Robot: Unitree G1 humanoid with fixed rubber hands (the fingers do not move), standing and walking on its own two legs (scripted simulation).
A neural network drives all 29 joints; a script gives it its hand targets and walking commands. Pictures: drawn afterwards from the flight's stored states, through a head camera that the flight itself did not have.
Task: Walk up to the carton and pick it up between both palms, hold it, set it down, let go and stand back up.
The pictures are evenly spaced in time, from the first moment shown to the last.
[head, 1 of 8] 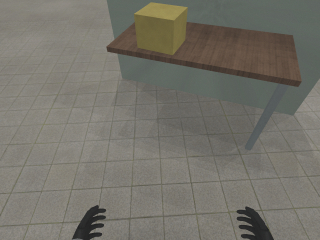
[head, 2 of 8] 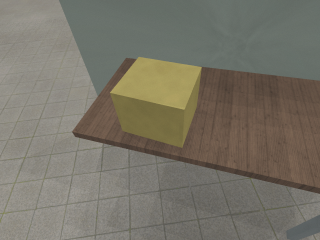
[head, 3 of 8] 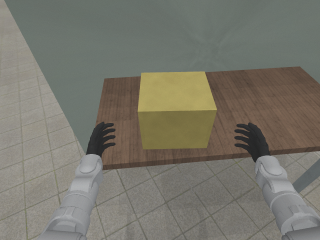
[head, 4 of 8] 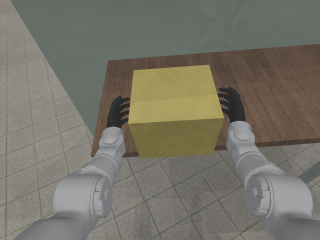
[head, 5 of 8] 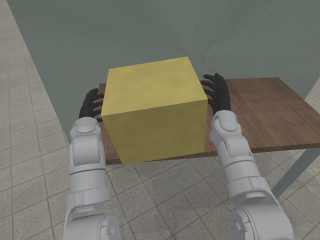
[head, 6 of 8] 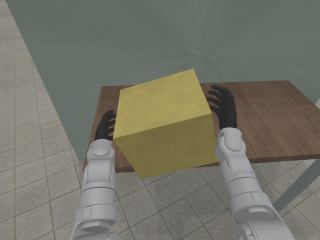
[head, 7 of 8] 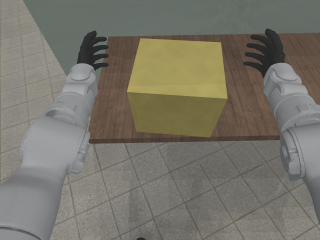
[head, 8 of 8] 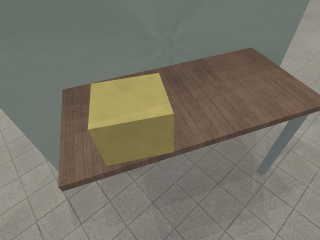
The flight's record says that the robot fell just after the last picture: no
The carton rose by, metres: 0.15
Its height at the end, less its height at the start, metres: +0.00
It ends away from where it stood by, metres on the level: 0.05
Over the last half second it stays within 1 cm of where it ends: yes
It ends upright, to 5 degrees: yes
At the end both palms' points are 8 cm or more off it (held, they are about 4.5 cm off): yes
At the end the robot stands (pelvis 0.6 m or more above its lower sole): yes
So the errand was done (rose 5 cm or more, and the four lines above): yes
